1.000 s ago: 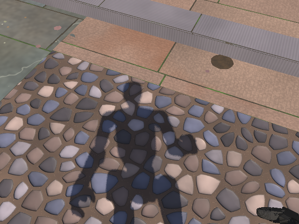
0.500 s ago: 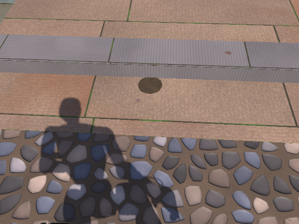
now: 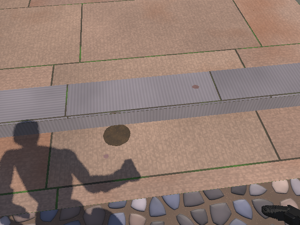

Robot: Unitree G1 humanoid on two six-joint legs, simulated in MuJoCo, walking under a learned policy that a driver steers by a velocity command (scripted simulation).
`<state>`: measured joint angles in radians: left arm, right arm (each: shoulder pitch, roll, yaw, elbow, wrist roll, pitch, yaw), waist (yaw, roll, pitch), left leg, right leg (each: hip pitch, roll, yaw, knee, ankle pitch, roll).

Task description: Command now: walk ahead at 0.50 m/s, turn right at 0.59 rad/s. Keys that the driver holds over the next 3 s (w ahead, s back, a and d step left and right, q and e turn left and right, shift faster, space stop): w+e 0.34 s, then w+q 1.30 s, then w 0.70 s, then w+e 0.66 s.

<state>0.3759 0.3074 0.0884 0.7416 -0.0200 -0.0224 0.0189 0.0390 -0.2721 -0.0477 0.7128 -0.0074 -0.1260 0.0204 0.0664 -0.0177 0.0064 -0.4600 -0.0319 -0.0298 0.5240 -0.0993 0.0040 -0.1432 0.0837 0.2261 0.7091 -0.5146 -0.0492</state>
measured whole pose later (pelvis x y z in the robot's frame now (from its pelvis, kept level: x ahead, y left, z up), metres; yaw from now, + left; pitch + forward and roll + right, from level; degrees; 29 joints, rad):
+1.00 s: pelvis +0.52 -0.09 +0.00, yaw +0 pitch +1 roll -2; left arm 0.38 0.26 0.05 0.88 0.03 -0.06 0.01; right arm 0.09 -0.26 -0.04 0.79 -0.05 -0.01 0.07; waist 0.04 0.00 0.05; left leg -0.47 0.00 0.10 0.59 -0.16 0.13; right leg 0.07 -0.05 -0.29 0.44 -0.48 0.02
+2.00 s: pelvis +1.05 +0.03 +0.02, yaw +29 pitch +5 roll +1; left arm 0.54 0.16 0.01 1.03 0.00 -0.07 0.00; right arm -0.05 -0.13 0.05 0.53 -0.03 -0.01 0.03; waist 0.05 0.00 0.02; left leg -0.82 -0.03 0.15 1.04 -0.33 0.15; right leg 0.07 -0.09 -0.15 0.29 -0.29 0.00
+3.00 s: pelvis +1.59 +0.36 +0.10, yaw +11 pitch +4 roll -2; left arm 0.39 0.27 0.07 0.79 -0.03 -0.04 0.02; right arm 0.01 -0.26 -0.01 0.62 0.01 -0.13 -0.02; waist 0.09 0.02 -0.03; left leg -0.51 0.02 -0.11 0.49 -0.06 -0.03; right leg -0.19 0.14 0.23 0.58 -0.43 -0.04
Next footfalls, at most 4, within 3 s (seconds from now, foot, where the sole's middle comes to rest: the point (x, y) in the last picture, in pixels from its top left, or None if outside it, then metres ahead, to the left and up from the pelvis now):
0.48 right None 0.38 -0.20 -0.76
1.00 left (171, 184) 0.67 -0.02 -0.76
1.48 right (198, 134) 0.96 -0.16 -0.76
1.98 left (139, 92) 1.16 0.17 -0.66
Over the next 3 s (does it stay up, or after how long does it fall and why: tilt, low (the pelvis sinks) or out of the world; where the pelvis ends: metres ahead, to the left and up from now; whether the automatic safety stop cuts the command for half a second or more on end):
stays up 1.59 0.36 0.10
